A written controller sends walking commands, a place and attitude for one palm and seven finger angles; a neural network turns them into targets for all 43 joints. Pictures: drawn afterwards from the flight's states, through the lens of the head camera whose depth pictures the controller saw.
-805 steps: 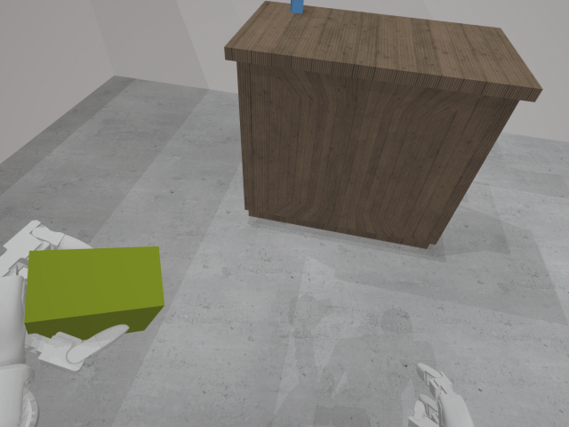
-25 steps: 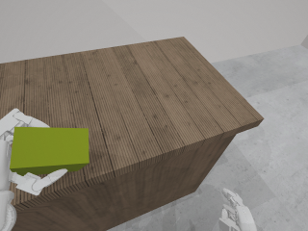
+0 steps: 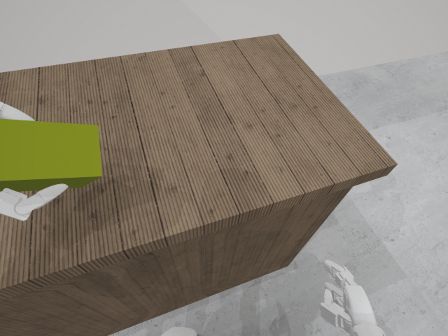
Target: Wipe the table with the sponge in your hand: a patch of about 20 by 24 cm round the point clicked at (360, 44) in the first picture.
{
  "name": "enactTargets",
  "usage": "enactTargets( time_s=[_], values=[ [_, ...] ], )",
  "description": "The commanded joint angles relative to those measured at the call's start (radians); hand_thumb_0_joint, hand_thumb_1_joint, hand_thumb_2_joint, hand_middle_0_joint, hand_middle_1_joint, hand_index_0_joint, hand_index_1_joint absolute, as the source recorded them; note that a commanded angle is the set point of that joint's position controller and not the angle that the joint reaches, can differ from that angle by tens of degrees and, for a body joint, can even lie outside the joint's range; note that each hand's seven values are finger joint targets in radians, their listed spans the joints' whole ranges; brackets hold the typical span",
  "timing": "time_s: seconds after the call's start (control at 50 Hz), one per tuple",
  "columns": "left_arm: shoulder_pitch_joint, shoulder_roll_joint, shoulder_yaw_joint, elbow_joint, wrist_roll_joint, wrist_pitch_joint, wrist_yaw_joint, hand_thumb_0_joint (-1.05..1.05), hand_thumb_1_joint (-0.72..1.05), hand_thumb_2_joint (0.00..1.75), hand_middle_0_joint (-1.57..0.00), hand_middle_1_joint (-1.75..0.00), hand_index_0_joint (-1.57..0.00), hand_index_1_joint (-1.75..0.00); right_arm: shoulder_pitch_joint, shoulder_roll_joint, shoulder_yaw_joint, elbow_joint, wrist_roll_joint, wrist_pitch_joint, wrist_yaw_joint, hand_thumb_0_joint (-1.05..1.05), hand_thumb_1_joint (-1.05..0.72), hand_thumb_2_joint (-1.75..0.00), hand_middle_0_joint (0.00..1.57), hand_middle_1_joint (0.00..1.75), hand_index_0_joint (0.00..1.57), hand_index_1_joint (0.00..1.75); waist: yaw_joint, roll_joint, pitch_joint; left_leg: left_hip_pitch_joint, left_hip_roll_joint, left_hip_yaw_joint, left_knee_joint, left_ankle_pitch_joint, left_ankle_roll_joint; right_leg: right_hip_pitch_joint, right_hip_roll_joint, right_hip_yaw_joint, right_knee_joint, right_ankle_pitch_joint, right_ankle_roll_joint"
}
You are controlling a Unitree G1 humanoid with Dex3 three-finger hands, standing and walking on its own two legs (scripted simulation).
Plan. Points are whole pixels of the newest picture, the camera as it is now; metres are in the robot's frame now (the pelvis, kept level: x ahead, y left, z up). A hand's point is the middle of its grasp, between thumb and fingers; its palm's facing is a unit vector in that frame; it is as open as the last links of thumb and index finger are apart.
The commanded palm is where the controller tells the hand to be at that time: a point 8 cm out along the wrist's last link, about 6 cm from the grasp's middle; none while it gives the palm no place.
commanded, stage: come to a stop and stand still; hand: left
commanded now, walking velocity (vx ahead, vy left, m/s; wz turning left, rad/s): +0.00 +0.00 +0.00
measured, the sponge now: (57, 159) +0.28 +0.27 +0.18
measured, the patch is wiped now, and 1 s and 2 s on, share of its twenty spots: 0.00 0.00 0.00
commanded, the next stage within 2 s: look again from close up in 0.80 s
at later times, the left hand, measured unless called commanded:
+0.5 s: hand (47, 208) +0.22 +0.26 +0.16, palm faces +0.38 -0.85 -0.36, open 10.7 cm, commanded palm +0.16 +0.30 +0.18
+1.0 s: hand (49, 203) +0.23 +0.26 +0.16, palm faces +0.38 -0.84 -0.38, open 10.6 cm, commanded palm +0.17 +0.30 +0.18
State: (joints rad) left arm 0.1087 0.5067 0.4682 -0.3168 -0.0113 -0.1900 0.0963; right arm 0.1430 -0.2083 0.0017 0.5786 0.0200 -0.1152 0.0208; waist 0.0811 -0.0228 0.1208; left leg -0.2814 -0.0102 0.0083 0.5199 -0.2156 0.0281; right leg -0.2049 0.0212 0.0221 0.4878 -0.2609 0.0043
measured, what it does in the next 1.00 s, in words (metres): stands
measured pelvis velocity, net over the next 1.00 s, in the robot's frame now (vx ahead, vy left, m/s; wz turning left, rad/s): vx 0.01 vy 0.01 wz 0.00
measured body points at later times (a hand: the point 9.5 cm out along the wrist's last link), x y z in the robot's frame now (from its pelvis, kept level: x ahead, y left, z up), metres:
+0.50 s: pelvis +0.00 +0.02 +0.00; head +0.01 +0.04 +0.45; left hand +0.19 +0.31 +0.18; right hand +0.17 -0.21 -0.07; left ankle +0.04 +0.10 -0.74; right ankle +0.00 -0.13 -0.74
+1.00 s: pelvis +0.01 +0.01 +0.01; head +0.03 +0.04 +0.45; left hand +0.20 +0.31 +0.18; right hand +0.20 -0.20 -0.06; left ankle +0.04 +0.10 -0.74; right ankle +0.00 -0.13 -0.74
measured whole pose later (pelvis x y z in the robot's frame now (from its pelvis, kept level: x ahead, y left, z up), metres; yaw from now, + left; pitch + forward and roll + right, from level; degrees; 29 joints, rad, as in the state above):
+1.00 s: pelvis +0.01 +0.01 +0.01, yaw +0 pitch -1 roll -2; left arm 0.41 0.36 0.34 -0.46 -0.02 -0.19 0.10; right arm 0.17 -0.20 0.03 0.56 0.02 -0.11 -0.01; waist 0.05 -0.02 0.07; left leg -0.24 -0.02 0.01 0.47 -0.20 0.05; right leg -0.14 0.01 0.03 0.38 -0.22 0.02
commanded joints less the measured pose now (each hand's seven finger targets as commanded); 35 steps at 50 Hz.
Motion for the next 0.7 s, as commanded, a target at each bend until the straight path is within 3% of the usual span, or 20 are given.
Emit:
enactTargets(
  time_s=[0.0, 0.04, 0.06, 0.08, 0.1, 0.14, 0.18, 0.2, 0.3, 0.38, 0.4, 0.44, 0.48, 0.5, 0.56, 0.58, 0.6, 0.68],
  values=[
    [0.314, -0.041, -0.082, -0.338, -0.031, -0.039, -0.022, 0.0, 0.1, 1.3, -1.2, -1.6, -1.2, -1.6, -0.02, -0.125, -0.068, -0.205, 0.019, -0.041, 0.038, 0.0, -0.9, -0.9, 0.2, 0.3, 0.2, 0.3, -0.037, 0.067, -0.337, 0.201, 0.122, -0.058, -0.046, 0.342, 0.019, 0.046, -0.054, 0.02, -0.01, 0.255, -0.012],
    [0.316, 0.031, -0.013, -0.369, -0.028, -0.031, -0.009, 0.0, 0.1, 1.3, -1.2, -1.6, -1.2, -1.6, -0.051, -0.128, -0.059, -0.216, 0.015, -0.034, 0.021, 0.0, -0.9, -0.9, 0.2, 0.3, 0.2, 0.3, -0.044, -0.063, -0.259, 0.108, 0.097, -0.03, -0.057, 0.158, -0.003, 0.048, -0.07, 0.044, -0.076, 0.21, -0.021],
    [0.319, 0.052, 0.019, -0.36, -0.031, -0.033, -0.001, 0.0, 0.1, 1.3, -1.2, -1.6, -1.2, -1.6, -0.053, -0.126, -0.053, -0.217, 0.01, -0.032, 0.006, 0.0, -0.9, -0.9, 0.2, 0.3, 0.2, 0.3, -0.05, -0.09, -0.232, 0.089, 0.082, -0.028, -0.068, 0.076, -0.01, 0.025, -0.079, 0.059, -0.099, 0.153, -0.031],
    [0.318, 0.12, 0.095, -0.371, -0.028, -0.04, 0.018, 0.0, 0.1, 1.3, -1.2, -1.6, -1.2, -1.6, -0.061, -0.127, -0.049, -0.209, 0.009, -0.024, -0.009, 0.0, -0.9, -0.9, 0.2, 0.3, 0.2, 0.3, -0.048, -0.059, -0.24, 0.108, 0.078, -0.023, -0.085, 0.066, -0.012, 0.008, -0.076, 0.054, -0.089, 0.124, -0.036],
    [0.316, 0.079, 0.077, -0.351, -0.036, -0.049, 0.017, 0.0, 0.1, 1.3, -1.2, -1.6, -1.2, -1.6, -0.06, -0.117, -0.044, -0.216, 0.003, -0.021, -0.023, 0.0, -0.9, -0.9, 0.2, 0.3, 0.2, 0.3, -0.054, -0.036, -0.235, 0.093, 0.079, -0.033, -0.095, 0.041, -0.004, 0.011, -0.077, 0.045, -0.091, 0.1, -0.036],
    [0.241, 0.094, 0.092, -0.365, -0.041, -0.068, 0.02, 0.0, 0.1, 1.3, -1.2, -1.6, -1.2, -1.6, -0.069, -0.114, -0.037, -0.216, 0.001, -0.024, -0.042, 0.0, -0.9, -0.9, 0.2, 0.3, 0.2, 0.3, -0.061, 0.066, -0.19, 0.053, 0.078, -0.05, -0.125, -0.047, 0.004, 0.006, -0.068, 0.063, -0.107, 0.045, -0.037],
    [0.183, 0.13, 0.117, -0.365, -0.033, -0.081, 0.029, 0.0, 0.1, 1.3, -1.2, -1.6, -1.2, -1.6, -0.072, -0.116, -0.033, -0.2, 0.001, -0.03, -0.055, 0.0, -0.9, -0.9, 0.2, 0.3, 0.2, 0.3, -0.06, 0.115, -0.174, 0.054, 0.084, -0.062, -0.144, -0.098, 0.008, -0.001, -0.059, 0.061, -0.115, 0.021, -0.037],
    [0.189, 0.068, 0.069, -0.318, -0.036, -0.085, 0.024, 0.0, 0.1, 1.3, -1.2, -1.6, -1.2, -1.6, -0.054, -0.115, -0.035, -0.193, -0.001, -0.034, -0.057, 0.0, -0.9, -0.9, 0.2, 0.3, 0.2, 0.3, -0.063, 0.112, -0.181, 0.047, 0.084, -0.068, -0.145, -0.107, 0.011, 0.015, -0.056, 0.049, -0.116, 0.021, -0.037],
    [0.194, -0.004, -0.035, -0.274, -0.021, -0.091, 0.007, 0.0, 0.1, 1.3, -1.2, -1.6, -1.2, -1.6, -0.039, -0.125, -0.036, -0.171, -0.002, -0.062, -0.048, 0.0, -0.9, -0.9, 0.2, 0.3, 0.2, 0.3, -0.06, 0.094, -0.157, 0.085, 0.069, -0.064, -0.149, -0.163, 0.008, -0.043, -0.052, 0.064, -0.176, -0.047, -0.038],
    [0.166, 0.016, -0.044, -0.321, -0.004, -0.093, 0.013, 0.0, 0.1, 1.3, -1.2, -1.6, -1.2, -1.6, -0.057, -0.123, -0.031, -0.165, -0.001, -0.081, -0.045, 0.0, -0.9, -0.9, 0.2, 0.3, 0.2, 0.3, -0.052, 0.093, -0.163, 0.087, 0.082, -0.086, -0.205, -0.186, 0.008, -0.025, -0.03, 0.037, -0.153, -0.029, -0.023],
    [0.155, -0.003, -0.062, -0.32, -0.002, -0.095, 0.013, 0.0, 0.1, 1.3, -1.2, -1.6, -1.2, -1.6, -0.047, -0.128, -0.033, -0.162, -0.004, -0.083, -0.046, 0.0, -0.9, -0.9, 0.2, 0.3, 0.2, 0.3, -0.056, 0.101, -0.169, 0.074, 0.09, -0.099, -0.217, -0.202, 0.01, -0.011, -0.026, 0.026, -0.14, -0.019, -0.021],
    [0.144, 0.016, -0.043, -0.329, 0.002, -0.099, 0.018, 0.0, 0.1, 1.3, -1.2, -1.6, -1.2, -1.6, -0.043, -0.126, -0.032, -0.161, -0.005, -0.087, -0.046, 0.0, -0.9, -0.9, 0.2, 0.3, 0.2, 0.3, -0.053, 0.111, -0.169, 0.049, 0.097, -0.113, -0.237, -0.218, 0.013, 0.021, -0.021, 0.021, -0.125, 0.007, -0.019],
    [0.166, 0.053, 0.002, -0.33, 0.003, -0.099, 0.023, 0.0, 0.1, 1.3, -1.2, -1.6, -1.2, -1.6, -0.052, -0.122, -0.028, -0.158, -0.006, -0.086, -0.046, 0.0, -0.9, -0.9, 0.2, 0.3, 0.2, 0.3, -0.048, 0.113, -0.195, 0.085, 0.091, -0.097, -0.215, -0.125, 0.009, 0.027, -0.028, 0.02, -0.122, 0.055, -0.022],
    [0.17, 0.016, -0.026, -0.322, 0.0, -0.102, 0.02, 0.0, 0.1, 1.3, -1.2, -1.6, -1.2, -1.6, -0.041, -0.121, -0.029, -0.156, -0.008, -0.082, -0.044, 0.0, -0.9, -0.9, 0.2, 0.3, 0.2, 0.3, -0.052, 0.114, -0.207, 0.085, 0.092, -0.102, -0.208, -0.094, 0.01, 0.039, -0.028, 0.013, -0.116, 0.075, -0.023],
    [0.187, 0.028, -0.013, -0.336, -0.009, -0.101, 0.015, 0.0, 0.1, 1.3, -1.2, -1.6, -1.2, -1.6, -0.035, -0.116, -0.031, -0.16, -0.006, -0.079, -0.04, 0.0, -0.9, -0.9, 0.2, 0.3, 0.2, 0.3, -0.053, 0.09, -0.221, 0.108, 0.08, -0.084, -0.169, 0.039, 0.005, 0.058, -0.037, 0.017, -0.12, 0.154, -0.026],
    [0.202, 0.045, 0.004, -0.339, -0.006, -0.097, 0.018, 0.0, 0.1, 1.3, -1.2, -1.6, -1.2, -1.6, -0.048, -0.117, -0.028, -0.158, -0.006, -0.076, -0.04, 0.0, -0.9, -0.9, 0.2, 0.3, 0.2, 0.3, -0.051, 0.113, -0.234, 0.142, 0.076, -0.069, -0.155, 0.104, -0.001, 0.044, -0.038, 0.015, -0.11, 0.181, -0.027],
    [0.211, 0.019, -0.016, -0.333, -0.012, -0.096, 0.014, 0.0, 0.1, 1.3, -1.2, -1.6, -1.2, -1.6, -0.035, -0.118, -0.028, -0.157, -0.008, -0.07, -0.038, 0.0, -0.9, -0.9, 0.2, 0.3, 0.2, 0.3, -0.052, 0.106, -0.245, 0.144, 0.079, -0.074, -0.149, 0.147, 0.0, 0.053, -0.038, 0.005, -0.104, 0.199, -0.026],
    [0.21, 0.044, -0.001, -0.372, -0.015, -0.085, 0.014, 0.0, 0.1, 1.3, -1.2, -1.6, -1.2, -1.6, -0.052, -0.114, -0.025, -0.166, -0.002, -0.063, -0.038, 0.0, -0.9, -0.9, 0.2, 0.3, 0.2, 0.3, -0.05, 0.113, -0.245, 0.178, 0.083, -0.074, -0.142, 0.238, -0.01, 0.045, -0.034, -0.004, -0.086, 0.223, -0.021]
  ],
)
